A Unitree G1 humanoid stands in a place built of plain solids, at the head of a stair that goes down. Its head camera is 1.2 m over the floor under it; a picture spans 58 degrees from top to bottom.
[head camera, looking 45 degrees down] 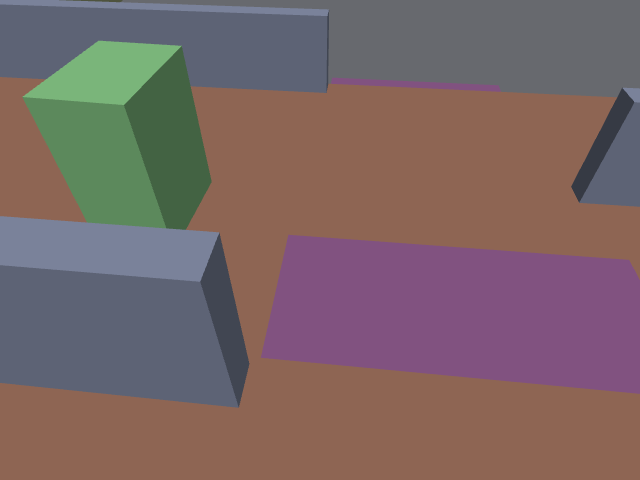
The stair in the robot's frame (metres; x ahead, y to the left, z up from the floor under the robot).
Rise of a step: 0.12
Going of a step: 0.67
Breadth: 1.43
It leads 6 degrees to the right of straight ahead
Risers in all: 3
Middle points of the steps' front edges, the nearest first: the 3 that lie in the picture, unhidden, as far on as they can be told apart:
0.62 -0.50 0.00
1.28 -0.57 -0.12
1.95 -0.64 -0.24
